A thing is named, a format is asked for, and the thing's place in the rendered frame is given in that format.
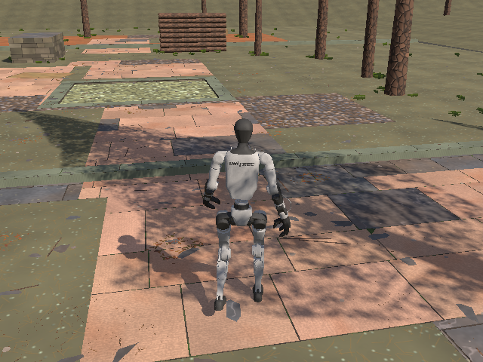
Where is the robot right hand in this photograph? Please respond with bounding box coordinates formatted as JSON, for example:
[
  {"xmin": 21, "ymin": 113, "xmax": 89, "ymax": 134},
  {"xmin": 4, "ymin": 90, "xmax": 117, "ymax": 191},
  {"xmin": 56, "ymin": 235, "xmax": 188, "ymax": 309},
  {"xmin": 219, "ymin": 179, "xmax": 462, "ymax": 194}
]
[{"xmin": 273, "ymin": 216, "xmax": 291, "ymax": 237}]

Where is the robot torso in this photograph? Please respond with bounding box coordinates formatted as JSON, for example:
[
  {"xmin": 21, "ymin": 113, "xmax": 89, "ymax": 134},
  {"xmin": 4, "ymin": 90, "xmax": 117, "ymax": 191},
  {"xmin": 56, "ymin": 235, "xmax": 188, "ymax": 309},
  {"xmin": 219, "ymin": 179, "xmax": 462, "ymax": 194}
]
[{"xmin": 225, "ymin": 147, "xmax": 260, "ymax": 226}]

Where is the robot right forearm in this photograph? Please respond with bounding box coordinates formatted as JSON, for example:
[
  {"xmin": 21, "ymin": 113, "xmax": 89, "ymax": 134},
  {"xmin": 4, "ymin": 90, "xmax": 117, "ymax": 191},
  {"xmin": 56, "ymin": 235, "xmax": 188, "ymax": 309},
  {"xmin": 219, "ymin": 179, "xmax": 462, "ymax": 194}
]
[{"xmin": 272, "ymin": 183, "xmax": 288, "ymax": 219}]

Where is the robot left forearm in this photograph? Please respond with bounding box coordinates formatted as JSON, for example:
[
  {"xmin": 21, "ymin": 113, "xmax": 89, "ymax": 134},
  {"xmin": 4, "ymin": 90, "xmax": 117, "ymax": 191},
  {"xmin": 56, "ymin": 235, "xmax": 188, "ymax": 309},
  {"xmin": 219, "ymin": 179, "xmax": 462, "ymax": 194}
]
[{"xmin": 203, "ymin": 180, "xmax": 215, "ymax": 201}]

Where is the robot left hand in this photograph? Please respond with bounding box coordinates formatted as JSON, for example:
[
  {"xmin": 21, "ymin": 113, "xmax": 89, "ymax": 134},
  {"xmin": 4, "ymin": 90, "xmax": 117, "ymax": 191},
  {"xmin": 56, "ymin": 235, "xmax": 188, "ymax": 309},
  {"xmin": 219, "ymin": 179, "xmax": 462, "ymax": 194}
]
[{"xmin": 203, "ymin": 196, "xmax": 220, "ymax": 209}]

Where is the robot left upper arm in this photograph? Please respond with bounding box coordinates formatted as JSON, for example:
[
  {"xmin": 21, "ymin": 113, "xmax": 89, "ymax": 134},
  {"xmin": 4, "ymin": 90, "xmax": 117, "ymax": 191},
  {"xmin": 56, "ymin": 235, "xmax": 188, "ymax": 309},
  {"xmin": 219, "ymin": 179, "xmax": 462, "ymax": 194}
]
[{"xmin": 206, "ymin": 151, "xmax": 227, "ymax": 191}]

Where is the robot right upper arm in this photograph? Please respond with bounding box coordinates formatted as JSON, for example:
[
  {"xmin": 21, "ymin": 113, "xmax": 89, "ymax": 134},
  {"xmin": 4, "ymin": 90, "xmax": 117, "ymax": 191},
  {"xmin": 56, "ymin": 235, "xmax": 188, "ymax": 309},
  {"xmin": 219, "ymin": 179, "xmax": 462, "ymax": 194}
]
[{"xmin": 258, "ymin": 152, "xmax": 278, "ymax": 195}]

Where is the right robot shin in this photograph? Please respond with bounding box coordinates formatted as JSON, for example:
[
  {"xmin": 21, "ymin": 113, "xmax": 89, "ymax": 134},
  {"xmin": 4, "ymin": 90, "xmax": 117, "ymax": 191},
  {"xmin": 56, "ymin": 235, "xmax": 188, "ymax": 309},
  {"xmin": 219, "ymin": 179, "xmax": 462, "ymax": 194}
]
[{"xmin": 254, "ymin": 245, "xmax": 264, "ymax": 293}]

